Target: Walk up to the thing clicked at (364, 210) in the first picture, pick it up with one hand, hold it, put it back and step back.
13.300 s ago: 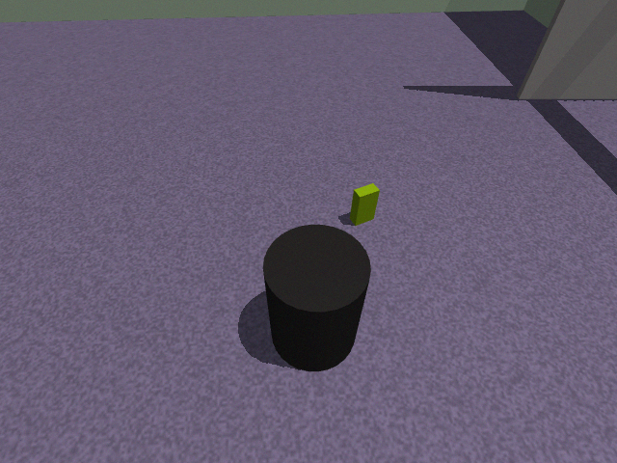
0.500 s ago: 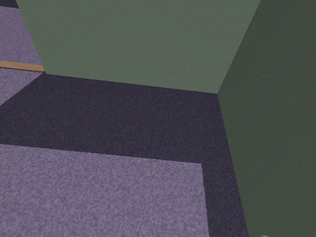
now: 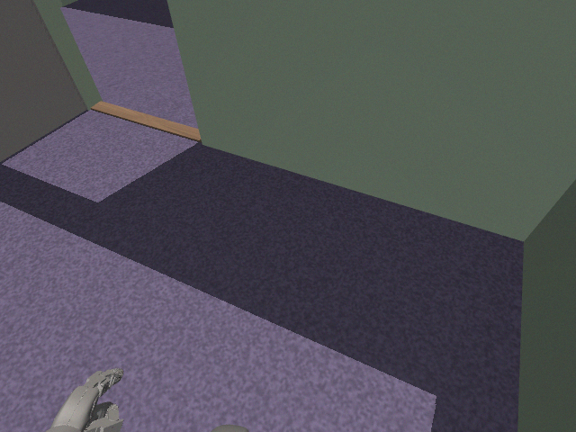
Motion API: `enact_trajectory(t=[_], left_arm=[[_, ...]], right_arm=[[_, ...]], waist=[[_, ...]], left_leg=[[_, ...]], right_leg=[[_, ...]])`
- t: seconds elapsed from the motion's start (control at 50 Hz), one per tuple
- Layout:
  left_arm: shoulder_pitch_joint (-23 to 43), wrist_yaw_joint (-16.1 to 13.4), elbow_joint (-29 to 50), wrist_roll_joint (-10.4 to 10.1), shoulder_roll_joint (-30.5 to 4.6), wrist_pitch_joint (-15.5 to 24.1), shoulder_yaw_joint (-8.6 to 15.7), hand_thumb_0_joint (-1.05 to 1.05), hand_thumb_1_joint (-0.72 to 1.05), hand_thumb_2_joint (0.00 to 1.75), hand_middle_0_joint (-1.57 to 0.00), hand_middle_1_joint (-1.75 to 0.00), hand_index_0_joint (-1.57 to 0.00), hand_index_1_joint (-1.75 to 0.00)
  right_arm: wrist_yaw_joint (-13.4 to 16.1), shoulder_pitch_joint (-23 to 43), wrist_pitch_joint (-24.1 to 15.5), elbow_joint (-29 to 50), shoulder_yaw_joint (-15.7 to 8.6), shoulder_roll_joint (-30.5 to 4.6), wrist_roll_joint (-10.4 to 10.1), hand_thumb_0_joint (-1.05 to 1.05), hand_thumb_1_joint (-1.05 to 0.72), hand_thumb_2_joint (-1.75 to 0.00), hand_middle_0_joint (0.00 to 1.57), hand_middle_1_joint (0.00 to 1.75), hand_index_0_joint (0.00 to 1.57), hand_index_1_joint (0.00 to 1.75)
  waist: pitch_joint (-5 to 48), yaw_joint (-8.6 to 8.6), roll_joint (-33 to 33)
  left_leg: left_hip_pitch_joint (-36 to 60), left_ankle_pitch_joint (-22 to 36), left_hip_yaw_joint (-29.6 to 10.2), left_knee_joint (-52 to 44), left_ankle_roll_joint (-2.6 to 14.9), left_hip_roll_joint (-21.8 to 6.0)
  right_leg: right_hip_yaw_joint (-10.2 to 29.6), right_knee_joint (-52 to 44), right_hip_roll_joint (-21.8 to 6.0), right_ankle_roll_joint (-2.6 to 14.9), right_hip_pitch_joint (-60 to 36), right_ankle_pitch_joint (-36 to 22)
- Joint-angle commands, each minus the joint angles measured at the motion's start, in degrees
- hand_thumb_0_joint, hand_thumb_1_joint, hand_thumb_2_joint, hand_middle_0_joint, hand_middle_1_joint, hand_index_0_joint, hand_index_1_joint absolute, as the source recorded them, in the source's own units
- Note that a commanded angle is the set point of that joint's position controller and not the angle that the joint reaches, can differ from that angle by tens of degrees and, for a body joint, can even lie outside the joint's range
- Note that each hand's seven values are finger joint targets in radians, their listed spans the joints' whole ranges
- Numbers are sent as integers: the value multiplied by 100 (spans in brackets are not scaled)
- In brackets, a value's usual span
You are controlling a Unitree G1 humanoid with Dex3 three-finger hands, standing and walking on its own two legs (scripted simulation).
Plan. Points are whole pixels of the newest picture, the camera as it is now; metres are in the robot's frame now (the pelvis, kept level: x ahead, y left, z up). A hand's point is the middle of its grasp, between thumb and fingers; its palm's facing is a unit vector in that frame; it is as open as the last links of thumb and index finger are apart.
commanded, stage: walk up
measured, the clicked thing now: out of the picture -0.30 +1.35 -0.68
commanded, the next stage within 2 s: none
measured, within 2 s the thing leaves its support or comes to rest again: neither
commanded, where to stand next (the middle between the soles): +0.14 +0.00 m, yaw +100 degrees
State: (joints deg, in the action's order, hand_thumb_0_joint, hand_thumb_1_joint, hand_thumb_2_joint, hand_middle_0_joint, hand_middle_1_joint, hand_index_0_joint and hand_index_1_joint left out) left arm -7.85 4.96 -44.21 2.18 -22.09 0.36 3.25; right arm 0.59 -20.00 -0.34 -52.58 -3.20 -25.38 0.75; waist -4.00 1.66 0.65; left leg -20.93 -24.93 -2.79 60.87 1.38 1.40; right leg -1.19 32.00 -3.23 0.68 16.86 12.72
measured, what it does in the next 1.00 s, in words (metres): steps to the right, turning left: left foot, then right foot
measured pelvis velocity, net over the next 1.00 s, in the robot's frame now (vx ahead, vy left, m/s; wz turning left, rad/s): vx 0.12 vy -0.14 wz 0.89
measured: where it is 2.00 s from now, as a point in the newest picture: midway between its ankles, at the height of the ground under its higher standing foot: outside the picture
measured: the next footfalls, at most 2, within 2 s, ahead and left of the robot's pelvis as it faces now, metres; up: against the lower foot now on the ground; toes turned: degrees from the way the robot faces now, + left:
left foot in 0.30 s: +0.23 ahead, +0.07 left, +0.00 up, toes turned +20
right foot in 0.62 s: +0.28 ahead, -0.18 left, +0.00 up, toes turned +31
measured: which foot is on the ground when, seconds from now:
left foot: up 0.00-0.28, down 0.30-0.64, up 0.66-1.00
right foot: down 0.00-0.34, up 0.36-0.60, down 0.62-1.00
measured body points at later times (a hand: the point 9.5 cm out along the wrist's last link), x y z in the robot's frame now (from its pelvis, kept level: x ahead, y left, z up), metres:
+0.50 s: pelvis +0.13 -0.07 -0.02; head +0.19 -0.03 +0.43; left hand +0.12 +0.24 -0.14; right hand +0.38 -0.29 -0.11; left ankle +0.19 +0.06 -0.74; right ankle +0.15 -0.19 -0.67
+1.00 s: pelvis +0.12 -0.14 -0.01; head +0.16 -0.12 +0.44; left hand -0.10 +0.15 -0.08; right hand +0.44 -0.27 -0.12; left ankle -0.01 -0.01 -0.70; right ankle +0.24 -0.20 -0.74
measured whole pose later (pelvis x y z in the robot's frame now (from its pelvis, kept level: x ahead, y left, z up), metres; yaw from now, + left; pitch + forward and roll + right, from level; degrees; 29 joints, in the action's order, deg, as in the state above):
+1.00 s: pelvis +0.12 -0.14 -0.01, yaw +51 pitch -2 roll +1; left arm -15.8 -0.5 -42.7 3.0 -26.6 1.9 5.4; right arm -6.4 -15.0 6.7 -42.9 -6.3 -26.7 2.5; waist -7.0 2.2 -2.0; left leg -23.7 -22.0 -2.4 51.0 -1.7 -5.2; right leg -16.3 35.7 -12.0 -0.8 15.5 16.5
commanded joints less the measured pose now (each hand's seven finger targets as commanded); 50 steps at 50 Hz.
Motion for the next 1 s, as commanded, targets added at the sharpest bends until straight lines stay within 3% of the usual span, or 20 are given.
enact_trajectory(t=[0.0, 0.14, 0.2, 0.26, 0.28, 0.3, 0.32, 0.34, 0.36, 0.4, 0.44, 0.56, 0.6, 0.62, 0.64, 0.66, 0.68, 0.74, 0.82, 0.98], left_arm=[[341, -148, 404, -126, -1335, 125, 423, 0, 90, 90, -20, -30, -20, -30], [-198, -230, 413, -103, -1163, 119, 339, 0, 90, 90, -20, -30, -20, -30], [-310, -293, 472, -115, -1292, 9, 337, 0, 90, 90, -20, -30, -20, -30], [-92, -368, 560, -199, -1377, -86, 302, 0, 90, 90, -20, -30, -20, -30], [-48, -378, 615, -246, -1359, -102, 274, 0, 90, 90, -20, -30, -20, -30], [-250, -384, 632, -273, -1192, -133, 245, 0, 90, 90, -20, -30, -20, -30], [-610, -395, 681, -291, -913, -172, 227, 0, 90, 90, -20, -30, -20, -30], [-744, -454, 701, -301, -1160, -242, 306, 0, 90, 90, -20, -30, -20, -30], [-579, -493, 683, -233, -1370, -233, 306, 0, 90, 90, -20, -30, -20, -30], [-380, -449, 628, -238, -1309, -210, 275, 0, 90, 90, -20, -30, -20, -30], [-469, -462, 498, -274, -1255, -245, 294, 0, 90, 90, -20, -30, -20, -30], [-1018, -777, 262, -365, -1119, -67, 312, 0, 90, 90, -20, -30, -20, -30], [-1537, -836, 118, -301, -1312, 4, 420, 0, 90, 90, -20, -30, -20, -30], [-1275, -865, 248, -184, -1829, 32, 526, 0, 90, 90, -20, -30, -20, -30], [-488, -870, 541, -67, -2155, -2, 624, 0, 90, 90, -20, -30, -20, -30], [-16, -857, 683, -43, -2271, -1, 659, 0, 90, 90, -20, -30, -20, -30], [258, -864, 694, -45, -2015, 43, 631, 0, 90, 90, -20, -30, -20, -30], [-150, -923, 359, -64, -1531, 188, 514, 0, 90, 90, -20, -30, -20, -30], [-848, -799, 369, -74, -1751, 242, 626, 0, 90, 90, -20, -30, -20, -30], [-482, -552, 660, 121, -2191, 291, 765, 0, 90, 90, -20, -30, -20, -30]], right_arm=[[-158, -746, -118, 293, -217, -1025, -39, 0, -90, -90, 20, 30, 20, 30], [-351, 461, -11, 904, -73, -630, -11, 0, -90, -90, 20, 30, 20, 30], [-321, 572, 35, 1038, -100, -606, -65, 0, -90, -90, 20, 30, 20, 30], [-217, 95, 116, 1068, -252, -768, -28, 0, -90, -90, 20, 30, 20, 30], [-162, -168, 143, 1079, -323, -880, 17, 0, -90, -90, 20, 30, 20, 30], [-84, -373, 163, 1125, -420, -1056, 41, 0, -90, -90, 20, 30, 20, 30], [-8, -76, 196, 1397, -508, -1396, 98, 0, -90, -90, 20, 30, 20, 30], [25, -7, 211, 1575, -516, -1392, 36, 0, -90, -90, 20, 30, 20, 30], [90, 303, 217, 1660, -564, -1431, -14, 0, -90, -90, 20, 30, 20, 30], [105, 706, 240, 1821, -380, -980, -17, 0, -90, -90, 20, 30, 20, 30], [38, 860, 280, 1882, -384, -933, 9, 0, -90, -90, 20, 30, 20, 30], [-315, 1024, 359, 2278, -528, -985, 345, 0, -90, -90, 20, 30, 20, 30], [-369, 1417, 380, 2500, -456, -724, 298, 0, -90, -90, 20, 30, 20, 30], [-378, 1168, 399, 2512, -381, -396, 256, 0, -90, -90, 20, 30, 20, 30], [-350, 652, 449, 2367, -438, -601, 350, 0, -90, -90, 20, 30, 20, 30], [-344, 600, 509, 2252, -611, -1061, 354, 0, -90, -90, 20, 30, 20, 30], [-393, 599, 512, 2093, -656, -1190, 337, 0, -90, -90, 20, 30, 20, 30], [-627, 636, 454, 1909, -547, -824, 334, 0, -90, -90, 20, 30, 20, 30], [-682, 763, 458, 1946, -468, -768, 198, 0, -90, -90, 20, 30, 20, 30], [-666, 927, 387, 1686, -567, -964, 88, 0, -90, -90, 20, 30, 20, 30]], waist=[[46, -124, 1404], [-312, 91, 557], [31, 170, 457], [581, -223, 260], [844, -457, 12], [1117, -606, -586], [1138, -379, -1971], [1422, -341, -1545], [1199, -289, -1263], [982, -187, -528], [755, -123, -721], [958, -119, -953], [1141, 408, -111], [942, 334, 1430], [792, -12, 1444], [539, -126, 1358], [168, -227, 976], [295, -227, 680], [653, 168, 939], [328, 246, 1429]], left_leg=[[-994, 965, 53, 157, 1, -530], [-972, 1625, 599, -1694, -178, -553], [-364, 1935, 863, -2394, -132, -406], [877, 1910, 906, -2629, 175, -213], [1639, 2008, 706, -2864, 415, -166], [2338, 2102, 55, -3063, 807, -357], [2739, 3638, -1944, -3429, 1424, -1534], [2576, 3684, -3561, -3868, 1993, -2205], [1999, 3146, -3708, -4176, 2057, -2360], [1558, 3178, -1976, -3970, 1362, -1500], [1006, 2728, -1424, -3849, 951, -949], [377, 4247, -1536, -3039, 975, -482], [-858, 2422, -1433, -2357, 504, 32], [-1830, 8, -749, -1337, 73, 794], [-1863, -531, -565, -255, -334, 351], [-1408, -447, -609, 463, -336, -39], [-1257, -163, -629, 700, -343, -224], [-1431, 851, -486, 751, -272, -72], [-1870, 666, -190, 27, -313, -312], [-628, 74, 538, -1448, -224, -612]], right_leg=[[1078, -2049, -962, 533, -663, 1494], [-336, -1570, -1081, 408, -1125, -2634], [-670, -814, -1185, 175, -1379, -3152], [-806, 374, -1275, -7, -895, -3635], [-915, 1169, -1123, -136, -407, -3241], [-1009, 2363, -643, -357, 244, -1699], [-1163, 3745, 351, -640, 1426, 1950], [43, 4479, 444, -621, 1534, 2570], [519, 4607, 173, -494, 1444, 2564], [475, 3924, -89, -321, 1290, 2076], [326, 3152, -54, -276, 921, 1727], [-192, 803, 476, -135, -190, 866], [94, -524, 204, -14, -1440, -485], [1582, -1322, -1322, 244, -1686, -528], [2540, -1644, -2744, 940, -607, 212], [2939, -1850, -3206, 1533, 262, 825], [2420, -1758, -2919, 1568, 517, 854], [363, -941, -1403, 532, -311, -911], [115, -744, -1523, 689, -1931, -1778], [-165, -1290, -2090, 954, -672, 1781]])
